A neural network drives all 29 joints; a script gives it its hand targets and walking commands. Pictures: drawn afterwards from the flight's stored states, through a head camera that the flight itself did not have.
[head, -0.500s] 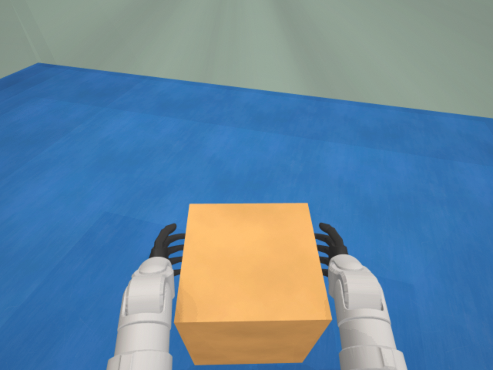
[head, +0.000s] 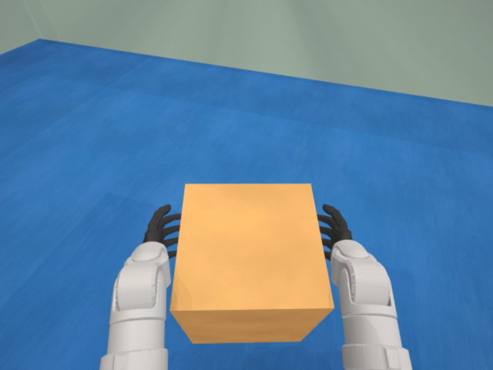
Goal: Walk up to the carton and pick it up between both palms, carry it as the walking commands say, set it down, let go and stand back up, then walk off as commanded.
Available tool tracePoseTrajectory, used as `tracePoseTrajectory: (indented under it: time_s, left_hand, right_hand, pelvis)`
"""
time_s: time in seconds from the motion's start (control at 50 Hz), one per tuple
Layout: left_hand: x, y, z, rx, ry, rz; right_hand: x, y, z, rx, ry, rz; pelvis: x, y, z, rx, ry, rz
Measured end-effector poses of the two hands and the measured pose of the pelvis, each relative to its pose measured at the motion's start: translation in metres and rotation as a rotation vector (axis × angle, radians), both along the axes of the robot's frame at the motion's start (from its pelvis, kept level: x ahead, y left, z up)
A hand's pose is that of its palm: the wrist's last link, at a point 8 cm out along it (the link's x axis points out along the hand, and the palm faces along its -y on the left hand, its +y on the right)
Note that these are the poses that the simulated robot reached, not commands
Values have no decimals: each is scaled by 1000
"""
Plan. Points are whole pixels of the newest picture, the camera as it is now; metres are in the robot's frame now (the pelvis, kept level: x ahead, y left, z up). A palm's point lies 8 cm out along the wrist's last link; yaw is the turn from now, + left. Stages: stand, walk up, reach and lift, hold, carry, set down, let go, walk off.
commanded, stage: carry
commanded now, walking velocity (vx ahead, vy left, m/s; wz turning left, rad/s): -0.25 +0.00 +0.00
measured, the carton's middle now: (247, 269) +0.30 +0.00 +0.00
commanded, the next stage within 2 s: none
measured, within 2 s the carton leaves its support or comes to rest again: neither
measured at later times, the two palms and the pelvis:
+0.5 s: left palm (106, 335) +0.16 +0.19 +0.09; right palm (343, 321) +0.17 -0.11 +0.09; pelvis -0.09 +0.02 +0.00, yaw +2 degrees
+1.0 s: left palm out of the picture +0.11 +0.15 +0.08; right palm out of the picture +0.10 -0.15 +0.08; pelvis -0.16 +0.01 -0.01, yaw -3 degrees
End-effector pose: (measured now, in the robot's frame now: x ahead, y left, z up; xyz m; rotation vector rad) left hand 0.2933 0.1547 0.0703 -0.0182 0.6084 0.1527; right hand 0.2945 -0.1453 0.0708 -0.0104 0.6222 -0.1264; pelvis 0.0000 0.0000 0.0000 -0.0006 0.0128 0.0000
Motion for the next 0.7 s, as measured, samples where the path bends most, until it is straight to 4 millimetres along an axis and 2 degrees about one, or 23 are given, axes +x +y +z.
tracePoseTrajectory:
  time_s: [0.12, 0.28, 0.34, 0.48, 0.58, 0.7]
  left_hand:
    - [-23, 1, 3, -21, 26, 6]
    - [-74, -7, 7, -33, 76, 13]
    - [-94, -1, 6, -34, 100, 15]
    - [-132, 28, 13, -57, 109, 65]
    - [-144, 33, 24, -66, 98, 78]
    - [-153, 15, 26, -45, 87, 44]
  right_hand:
    - [-27, 1, 0, 28, 27, -29]
    - [-80, -7, 3, 60, 77, -56]
    - [-97, -1, 7, 51, 100, -49]
    - [-121, 29, 18, 25, 111, 3]
    - [-131, 34, 29, 20, 101, 13]
    - [-150, 15, 26, 45, 89, -23]
  pelvis:
    - [-20, 1, -8, 7, 31, -4]
    - [-52, 0, -10, 4, 36, 24]
    - [-64, 4, -8, 12, 38, 41]
    - [-90, 19, -2, -4, 37, 32]
    - [-102, 20, 5, -26, 50, 22]
    - [-121, 12, 3, -22, 48, 15]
